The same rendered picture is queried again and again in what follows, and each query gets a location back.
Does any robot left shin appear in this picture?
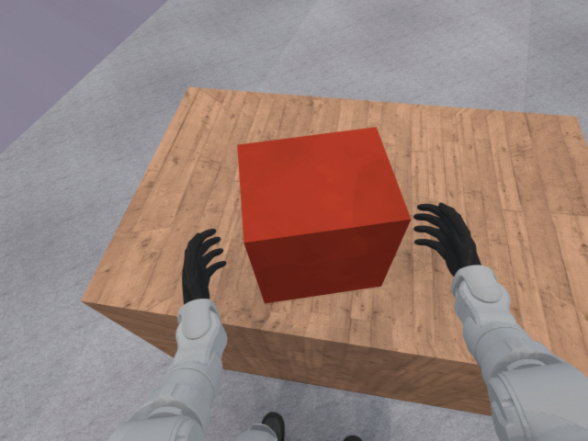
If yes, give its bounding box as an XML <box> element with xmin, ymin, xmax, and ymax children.
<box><xmin>248</xmin><ymin>424</ymin><xmax>277</xmax><ymax>438</ymax></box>

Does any left robot upper arm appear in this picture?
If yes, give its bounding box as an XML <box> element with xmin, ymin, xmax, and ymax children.
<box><xmin>109</xmin><ymin>415</ymin><xmax>205</xmax><ymax>441</ymax></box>

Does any left robot forearm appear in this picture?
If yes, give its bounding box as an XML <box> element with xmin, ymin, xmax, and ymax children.
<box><xmin>108</xmin><ymin>299</ymin><xmax>227</xmax><ymax>441</ymax></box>

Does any carton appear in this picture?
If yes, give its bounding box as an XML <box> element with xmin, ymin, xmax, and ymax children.
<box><xmin>237</xmin><ymin>127</ymin><xmax>411</xmax><ymax>303</ymax></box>

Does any pedestal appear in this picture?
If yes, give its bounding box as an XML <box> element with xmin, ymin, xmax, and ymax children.
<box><xmin>80</xmin><ymin>87</ymin><xmax>588</xmax><ymax>416</ymax></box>

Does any right robot hand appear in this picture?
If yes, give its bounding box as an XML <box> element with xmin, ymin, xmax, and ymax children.
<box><xmin>413</xmin><ymin>203</ymin><xmax>481</xmax><ymax>277</ymax></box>

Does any right robot upper arm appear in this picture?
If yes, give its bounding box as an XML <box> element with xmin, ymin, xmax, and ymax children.
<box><xmin>487</xmin><ymin>362</ymin><xmax>588</xmax><ymax>441</ymax></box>

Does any right robot forearm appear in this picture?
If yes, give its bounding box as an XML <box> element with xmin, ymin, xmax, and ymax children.
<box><xmin>451</xmin><ymin>265</ymin><xmax>588</xmax><ymax>386</ymax></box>

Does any left robot hand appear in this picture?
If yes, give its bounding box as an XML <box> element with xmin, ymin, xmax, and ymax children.
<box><xmin>182</xmin><ymin>229</ymin><xmax>226</xmax><ymax>305</ymax></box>

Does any left robot foot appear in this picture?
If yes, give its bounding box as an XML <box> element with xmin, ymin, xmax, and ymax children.
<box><xmin>262</xmin><ymin>413</ymin><xmax>285</xmax><ymax>441</ymax></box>

